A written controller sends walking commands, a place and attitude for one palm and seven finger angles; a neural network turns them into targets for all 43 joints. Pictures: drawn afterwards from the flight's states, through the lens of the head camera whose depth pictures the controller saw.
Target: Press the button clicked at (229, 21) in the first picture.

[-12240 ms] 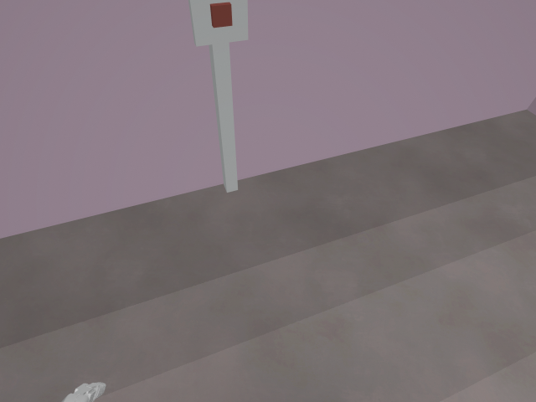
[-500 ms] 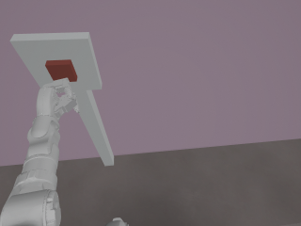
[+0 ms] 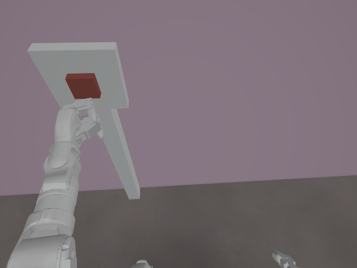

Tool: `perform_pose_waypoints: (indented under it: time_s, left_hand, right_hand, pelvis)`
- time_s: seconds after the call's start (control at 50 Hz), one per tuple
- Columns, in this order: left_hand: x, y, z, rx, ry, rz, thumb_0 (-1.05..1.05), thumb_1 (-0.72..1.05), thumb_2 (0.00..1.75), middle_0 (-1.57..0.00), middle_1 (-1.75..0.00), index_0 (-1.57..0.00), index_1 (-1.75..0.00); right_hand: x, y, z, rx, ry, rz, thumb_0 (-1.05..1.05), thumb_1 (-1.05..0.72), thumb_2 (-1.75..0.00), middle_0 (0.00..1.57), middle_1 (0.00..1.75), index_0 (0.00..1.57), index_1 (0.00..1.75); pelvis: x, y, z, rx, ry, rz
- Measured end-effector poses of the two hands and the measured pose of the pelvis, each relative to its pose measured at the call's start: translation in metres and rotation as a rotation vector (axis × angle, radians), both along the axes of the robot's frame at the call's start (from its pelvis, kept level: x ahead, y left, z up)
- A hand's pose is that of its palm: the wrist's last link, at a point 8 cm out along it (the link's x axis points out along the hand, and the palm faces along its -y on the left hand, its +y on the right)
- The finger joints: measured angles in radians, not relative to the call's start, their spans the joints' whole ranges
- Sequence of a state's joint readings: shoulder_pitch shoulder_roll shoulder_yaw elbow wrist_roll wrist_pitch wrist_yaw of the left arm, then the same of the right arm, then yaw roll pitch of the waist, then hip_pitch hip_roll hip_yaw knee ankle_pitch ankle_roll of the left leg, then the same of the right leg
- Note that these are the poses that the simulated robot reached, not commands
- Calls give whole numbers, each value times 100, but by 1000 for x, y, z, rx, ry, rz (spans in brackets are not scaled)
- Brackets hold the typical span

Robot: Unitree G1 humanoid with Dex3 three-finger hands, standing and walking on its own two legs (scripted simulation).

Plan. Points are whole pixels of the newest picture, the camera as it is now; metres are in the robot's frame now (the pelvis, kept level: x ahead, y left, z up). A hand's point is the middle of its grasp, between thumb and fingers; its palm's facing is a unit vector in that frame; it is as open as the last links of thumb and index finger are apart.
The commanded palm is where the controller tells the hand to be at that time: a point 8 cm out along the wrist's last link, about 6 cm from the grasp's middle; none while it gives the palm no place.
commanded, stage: press the button with the knuckle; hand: left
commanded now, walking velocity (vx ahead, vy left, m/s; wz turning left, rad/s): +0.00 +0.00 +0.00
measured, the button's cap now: (84, 85) +0.51 +0.24 +0.12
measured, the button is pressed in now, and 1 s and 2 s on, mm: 0 7 0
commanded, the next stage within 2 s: hold the button down briefly in 1.18 s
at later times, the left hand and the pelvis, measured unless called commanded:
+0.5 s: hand (100, 113) +0.44 +0.19 +0.10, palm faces +0.08 -1.00 -0.01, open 3.1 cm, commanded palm +0.41 +0.24 +0.09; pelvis +0.00 -0.01 +0.00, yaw +0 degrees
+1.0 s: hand (100, 106) +0.46 +0.20 +0.09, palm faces +0.07 -1.00 -0.01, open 2.8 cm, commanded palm +0.45 +0.25 +0.09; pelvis -0.01 -0.01 -0.01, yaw +0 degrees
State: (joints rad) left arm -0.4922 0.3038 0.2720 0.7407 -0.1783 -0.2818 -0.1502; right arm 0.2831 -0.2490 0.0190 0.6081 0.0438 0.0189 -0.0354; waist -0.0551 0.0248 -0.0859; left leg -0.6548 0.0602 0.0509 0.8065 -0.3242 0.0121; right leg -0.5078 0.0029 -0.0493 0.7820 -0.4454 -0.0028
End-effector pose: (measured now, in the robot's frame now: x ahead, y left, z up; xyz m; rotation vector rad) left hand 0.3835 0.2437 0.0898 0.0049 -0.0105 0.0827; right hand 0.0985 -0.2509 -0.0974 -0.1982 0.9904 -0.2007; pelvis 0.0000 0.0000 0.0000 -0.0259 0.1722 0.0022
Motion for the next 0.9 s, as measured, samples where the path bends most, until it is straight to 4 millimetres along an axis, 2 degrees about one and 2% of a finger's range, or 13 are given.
perform_pose_waypoints:
  time_s: [0.18, 0.4, 0.56, 0.72, 0.9]
  left_hand:
    - [-3, 1, 0, 5, 9, 2, 1, 90, 90, -130, -150, -130, -150]
    - [20, -1, 7, 2, -3, -2, 1, 90, 90, -130, -150, -130, -150]
    - [30, -3, 6, 4, 5, -4, 1, 90, 90, -130, -150, -129, -150]
    - [41, -6, 6, 1, 3, 0, 1, 90, 90, -130, -150, -130, -150]
    - [50, 2, 5, 3, 19, -7, -1, 82, 90, -130, -150, -130, -150]
  right_hand:
    - [-10, -7, -4, -5, 35, -1, 1, -90, -90, 20, 30, 20, 30]
    - [-40, -18, -10, -22, 116, -45, 1, -90, -90, 20, 30, 20, 30]
    - [-58, -21, -12, -19, 166, -75, 1, -90, -90, 20, 30, 20, 30]
    - [-64, -19, -14, -19, 188, -86, 1, -90, -90, 20, 30, 20, 30]
    - [-69, -17, -15, -28, 204, -84, 1, -90, -90, 20, 30, 20, 30]
  pelvis:
    - [-2, -5, 0, 0, -4, 8]
    - [-4, -9, -2, 1, 16, 2]
    - [-2, -9, -3, 1, 29, -6]
    - [-2, -8, -5, 0, 41, -9]
    - [-5, -7, -7, -6, 54, -5]
